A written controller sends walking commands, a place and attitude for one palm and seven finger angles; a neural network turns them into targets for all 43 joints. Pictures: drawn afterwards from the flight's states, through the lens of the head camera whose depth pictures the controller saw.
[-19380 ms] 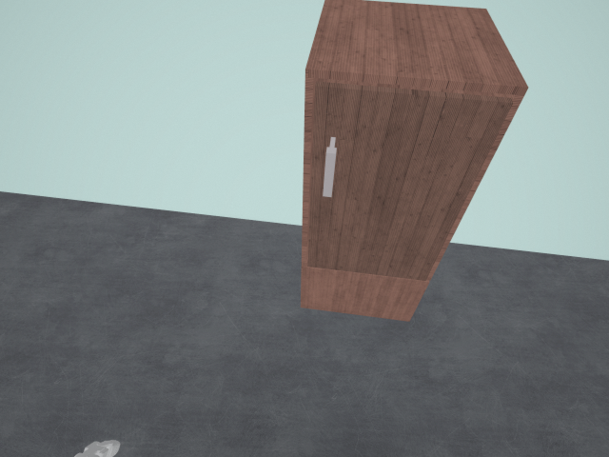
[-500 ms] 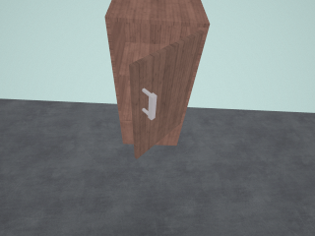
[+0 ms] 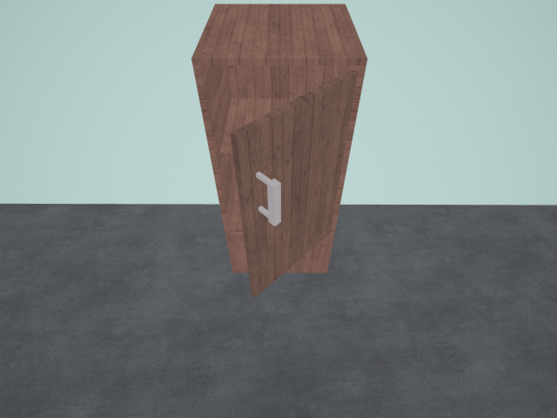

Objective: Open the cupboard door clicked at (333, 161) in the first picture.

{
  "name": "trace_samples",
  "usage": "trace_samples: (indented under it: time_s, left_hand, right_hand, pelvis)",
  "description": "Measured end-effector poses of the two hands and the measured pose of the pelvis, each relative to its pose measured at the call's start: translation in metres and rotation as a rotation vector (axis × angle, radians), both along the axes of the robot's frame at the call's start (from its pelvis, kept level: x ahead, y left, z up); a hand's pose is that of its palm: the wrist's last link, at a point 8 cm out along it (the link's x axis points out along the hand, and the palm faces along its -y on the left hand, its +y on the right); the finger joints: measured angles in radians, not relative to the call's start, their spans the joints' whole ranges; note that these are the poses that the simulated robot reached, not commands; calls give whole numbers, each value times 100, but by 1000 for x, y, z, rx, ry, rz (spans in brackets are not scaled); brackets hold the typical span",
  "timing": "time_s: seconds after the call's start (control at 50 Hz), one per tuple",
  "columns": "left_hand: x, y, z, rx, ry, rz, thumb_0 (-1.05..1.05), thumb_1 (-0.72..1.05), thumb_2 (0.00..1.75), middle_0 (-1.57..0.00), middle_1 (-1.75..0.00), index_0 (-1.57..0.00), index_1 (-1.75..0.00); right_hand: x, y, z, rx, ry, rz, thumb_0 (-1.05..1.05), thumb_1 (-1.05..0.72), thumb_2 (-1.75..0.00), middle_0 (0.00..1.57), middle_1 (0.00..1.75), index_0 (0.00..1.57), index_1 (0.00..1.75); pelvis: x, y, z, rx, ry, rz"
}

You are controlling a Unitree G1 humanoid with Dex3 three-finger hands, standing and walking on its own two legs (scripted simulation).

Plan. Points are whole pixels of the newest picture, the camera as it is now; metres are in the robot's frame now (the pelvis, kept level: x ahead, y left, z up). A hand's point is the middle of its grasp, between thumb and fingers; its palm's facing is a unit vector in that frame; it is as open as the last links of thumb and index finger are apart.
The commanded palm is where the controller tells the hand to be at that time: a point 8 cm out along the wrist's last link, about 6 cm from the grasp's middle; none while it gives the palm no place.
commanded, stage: let the arm hang, fingers relaxed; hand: left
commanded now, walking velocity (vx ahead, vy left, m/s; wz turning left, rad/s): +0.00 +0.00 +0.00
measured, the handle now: (268, 198) +0.56 +0.06 -0.05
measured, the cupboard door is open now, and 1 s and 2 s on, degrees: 45 45 45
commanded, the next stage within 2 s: look to check the result in 0.24 s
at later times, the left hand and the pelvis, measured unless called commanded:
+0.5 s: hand out of the picture -0.01 +0.14 -0.17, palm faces +0.06 -0.98 -0.18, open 7.3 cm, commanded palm none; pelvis +0.02 -0.01 +0.00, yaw +0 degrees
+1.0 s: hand out of the picture +0.01 +0.13 -0.17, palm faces +0.07 -0.98 -0.18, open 7.3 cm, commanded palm none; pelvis +0.04 -0.03 +0.00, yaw +0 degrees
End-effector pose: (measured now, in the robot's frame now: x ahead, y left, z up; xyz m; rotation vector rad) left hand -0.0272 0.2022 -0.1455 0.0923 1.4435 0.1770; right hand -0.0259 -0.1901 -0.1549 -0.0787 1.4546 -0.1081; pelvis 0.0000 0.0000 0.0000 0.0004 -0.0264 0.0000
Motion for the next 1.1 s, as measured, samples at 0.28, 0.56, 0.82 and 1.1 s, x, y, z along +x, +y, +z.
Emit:
trace_samples:
  time_s: [0.28, 0.56, 0.82, 1.1]
  left_hand:
    - [12, -4, 0, 2, 7, -5, 0, 91, 90, -20, -30, -20, -30]
    - [13, -12, 2, 4, 31, 7, 0, 91, 90, -20, -30, -20, -30]
    - [25, -23, 2, -1, 22, 12, 0, 91, 90, -20, -30, -20, -30]
    - [35, -26, 1, 9, 39, 4, 0, 91, 90, -20, -30, -20, -30]
  right_hand:
    - [4, -19, 5, -36, 19, -3, 0, -91, -90, 19, 30, 20, 30]
    - [29, -27, 5, -37, 6, 19, 0, -91, -90, 19, 30, 20, 30]
    - [43, -39, 6, -47, 1, 28, 1, -92, -90, 19, 30, 20, 30]
    - [49, -51, 2, -60, 5, -7, 1, -92, -90, 19, 30, 20, 30]
  pelvis:
    - [9, -8, 1, 3, 7, 2]
    - [21, -15, 2, 5, 3, 6]
    - [32, -23, 3, 9, 4, 9]
    - [39, -31, 0, 9, 11, -27]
